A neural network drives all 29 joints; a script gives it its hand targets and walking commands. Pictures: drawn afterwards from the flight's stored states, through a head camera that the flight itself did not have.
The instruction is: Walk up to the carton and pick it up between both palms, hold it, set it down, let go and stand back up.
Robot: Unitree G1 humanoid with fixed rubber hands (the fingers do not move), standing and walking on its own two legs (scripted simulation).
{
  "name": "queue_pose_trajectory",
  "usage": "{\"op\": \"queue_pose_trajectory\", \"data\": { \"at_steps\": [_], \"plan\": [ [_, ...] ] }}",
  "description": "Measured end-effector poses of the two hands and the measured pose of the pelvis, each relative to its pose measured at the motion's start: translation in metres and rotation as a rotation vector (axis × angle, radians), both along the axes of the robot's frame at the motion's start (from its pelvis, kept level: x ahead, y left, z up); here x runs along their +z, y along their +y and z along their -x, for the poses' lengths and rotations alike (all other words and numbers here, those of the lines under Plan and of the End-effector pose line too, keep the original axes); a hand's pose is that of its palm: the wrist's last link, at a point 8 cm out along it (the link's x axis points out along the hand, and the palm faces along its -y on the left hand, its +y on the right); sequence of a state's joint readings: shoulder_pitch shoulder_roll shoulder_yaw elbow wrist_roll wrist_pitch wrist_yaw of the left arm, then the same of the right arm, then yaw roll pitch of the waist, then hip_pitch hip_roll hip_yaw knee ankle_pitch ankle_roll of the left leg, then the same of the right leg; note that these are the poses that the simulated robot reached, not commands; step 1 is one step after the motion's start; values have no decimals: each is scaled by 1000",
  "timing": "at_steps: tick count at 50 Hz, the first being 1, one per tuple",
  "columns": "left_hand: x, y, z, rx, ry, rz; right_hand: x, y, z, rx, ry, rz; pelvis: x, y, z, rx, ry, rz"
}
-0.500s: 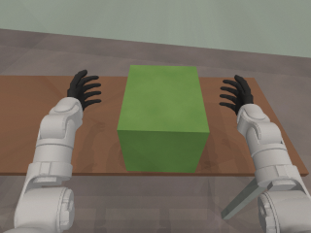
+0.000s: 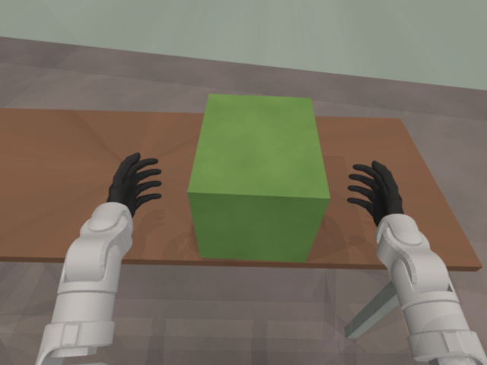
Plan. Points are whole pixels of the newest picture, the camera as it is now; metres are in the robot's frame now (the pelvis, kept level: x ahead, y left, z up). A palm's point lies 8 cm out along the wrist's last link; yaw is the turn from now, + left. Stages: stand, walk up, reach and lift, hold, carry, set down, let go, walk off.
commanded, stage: set down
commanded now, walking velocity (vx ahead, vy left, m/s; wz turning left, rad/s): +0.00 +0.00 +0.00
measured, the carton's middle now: (256, 176) +0.46 +0.00 +0.03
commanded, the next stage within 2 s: let go in 0.74 s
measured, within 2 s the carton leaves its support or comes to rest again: neither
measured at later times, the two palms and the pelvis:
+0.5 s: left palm (120, 261) +0.26 +0.21 +0.05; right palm (388, 271) +0.25 -0.20 +0.05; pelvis +0.02 +0.00 +0.00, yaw -1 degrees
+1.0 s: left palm (121, 310) +0.21 +0.22 -0.03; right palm (382, 322) +0.20 -0.21 -0.03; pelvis +0.03 +0.00 +0.00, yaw -1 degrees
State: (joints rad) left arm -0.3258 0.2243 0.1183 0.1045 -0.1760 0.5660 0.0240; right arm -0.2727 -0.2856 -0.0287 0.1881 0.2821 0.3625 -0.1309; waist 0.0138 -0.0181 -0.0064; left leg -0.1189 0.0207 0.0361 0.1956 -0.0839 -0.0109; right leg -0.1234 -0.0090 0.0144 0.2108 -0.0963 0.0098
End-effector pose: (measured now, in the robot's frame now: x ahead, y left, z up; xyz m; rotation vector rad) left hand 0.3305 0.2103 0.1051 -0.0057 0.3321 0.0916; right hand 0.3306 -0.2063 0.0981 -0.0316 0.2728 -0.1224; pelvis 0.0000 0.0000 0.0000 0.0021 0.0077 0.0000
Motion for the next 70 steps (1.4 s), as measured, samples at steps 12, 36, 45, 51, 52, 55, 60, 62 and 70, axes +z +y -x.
{"op": "queue_pose_trajectory", "data": {
  "at_steps": [12, 36, 45, 51, 52, 55, 60, 62, 70],
  "plan": [
    [-28, 0, 38, -3, -5, -13, -24, 0, 38, 27, -4, 2, 0, 0, -5, -11, 2, -1],
    [-77, -2, 100, 13, 7, -44, -66, 1, 109, 36, 41, -8, -1, 4, -21, -17, 21, -2],
    [-98, 0, 108, 1, 88, -68, -91, 0, 115, 20, 114, 16, -2, 4, -23, -16, 22, -3],
    [-140, 10, 126, -2, 278, -106, -137, -5, 136, 15, 277, 63, -4, 3, -26, -9, 28, -5],
    [-149, 12, 130, -1, 317, -112, -147, -7, 142, 14, 311, 72, -5, 3, -27, -8, 30, -6],
    [-173, 16, 143, 0, 422, -130, -172, -14, 157, 13, 402, 94, -8, 2, -27, -4, 39, -9],
    [-196, 17, 153, -9, 519, -159, -197, -23, 169, 23, 481, 119, -13, -1, -29, 1, 54, -12],
    [-199, 16, 152, -14, 531, -168, -200, -25, 168, 29, 486, 128, -14, -2, -29, 4, 57, -13],
    [-196, 9, 142, -17, 512, -169, -194, -27, 147, 49, 452, 156, -14, -5, -34, 22, 47, -10]
  ]
}}
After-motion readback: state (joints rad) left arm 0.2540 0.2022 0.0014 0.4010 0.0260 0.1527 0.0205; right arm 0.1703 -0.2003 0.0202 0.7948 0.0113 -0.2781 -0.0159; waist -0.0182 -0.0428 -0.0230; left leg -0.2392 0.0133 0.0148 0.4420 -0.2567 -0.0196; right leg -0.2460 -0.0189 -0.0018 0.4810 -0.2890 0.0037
